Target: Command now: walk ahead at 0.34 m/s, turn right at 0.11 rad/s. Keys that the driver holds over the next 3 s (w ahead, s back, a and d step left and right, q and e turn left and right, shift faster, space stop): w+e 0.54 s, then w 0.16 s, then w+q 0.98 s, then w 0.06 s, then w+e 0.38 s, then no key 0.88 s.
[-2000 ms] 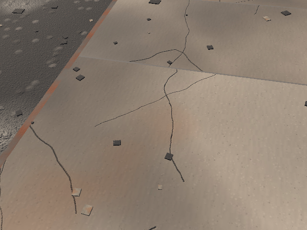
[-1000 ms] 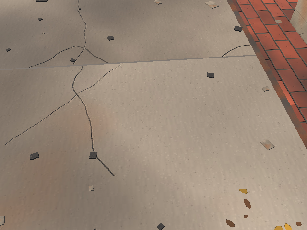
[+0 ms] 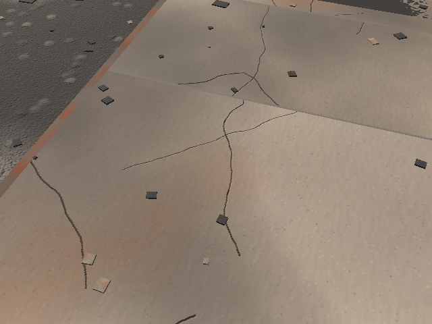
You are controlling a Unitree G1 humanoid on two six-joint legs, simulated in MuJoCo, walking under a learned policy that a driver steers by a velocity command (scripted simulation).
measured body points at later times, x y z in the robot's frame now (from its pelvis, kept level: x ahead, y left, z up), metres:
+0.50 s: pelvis +0.20 -0.11 +0.00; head +0.23 -0.14 +0.44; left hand +0.28 +0.16 -0.13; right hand +0.28 -0.39 -0.13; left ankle +0.33 +0.04 -0.68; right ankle +0.15 -0.14 -0.75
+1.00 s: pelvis +0.50 -0.16 -0.01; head +0.53 -0.16 +0.44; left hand +0.70 +0.04 -0.13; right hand +0.42 -0.42 -0.14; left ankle +0.52 -0.11 -0.75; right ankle +0.50 -0.31 -0.69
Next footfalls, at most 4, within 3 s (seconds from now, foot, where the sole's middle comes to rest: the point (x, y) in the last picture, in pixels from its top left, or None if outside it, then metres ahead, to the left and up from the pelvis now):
0.22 right None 0.19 -0.15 -0.79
0.76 left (256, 316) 0.56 -0.12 -0.79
1.26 right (323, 259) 0.77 -0.37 -0.79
1.78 left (251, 199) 1.02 -0.13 -0.79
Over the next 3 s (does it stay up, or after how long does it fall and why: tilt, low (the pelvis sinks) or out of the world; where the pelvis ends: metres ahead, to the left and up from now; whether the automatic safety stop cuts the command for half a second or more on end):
stays up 1.24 -0.17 -0.01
